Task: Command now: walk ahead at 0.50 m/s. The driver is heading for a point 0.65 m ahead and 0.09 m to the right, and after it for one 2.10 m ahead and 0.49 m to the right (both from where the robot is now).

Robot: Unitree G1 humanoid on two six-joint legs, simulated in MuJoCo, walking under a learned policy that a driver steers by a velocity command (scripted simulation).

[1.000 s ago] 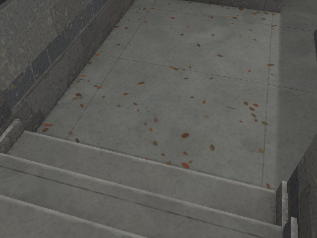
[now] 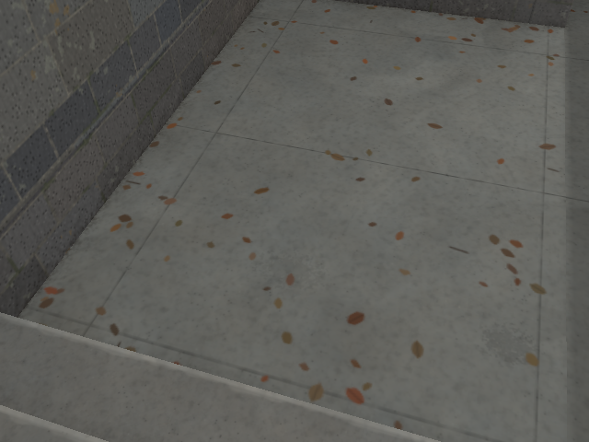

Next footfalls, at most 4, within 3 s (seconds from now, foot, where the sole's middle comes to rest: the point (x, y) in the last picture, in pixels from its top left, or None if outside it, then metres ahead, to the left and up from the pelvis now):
0.26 left None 0.31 0.12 -0.90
0.82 right None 0.60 -0.08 -1.05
1.26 left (291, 374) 0.91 0.12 -1.20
1.84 right None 0.62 -0.03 -1.05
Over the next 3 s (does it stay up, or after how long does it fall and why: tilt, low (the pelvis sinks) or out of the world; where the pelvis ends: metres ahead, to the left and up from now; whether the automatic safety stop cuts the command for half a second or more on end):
stays up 0.77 0.01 -0.42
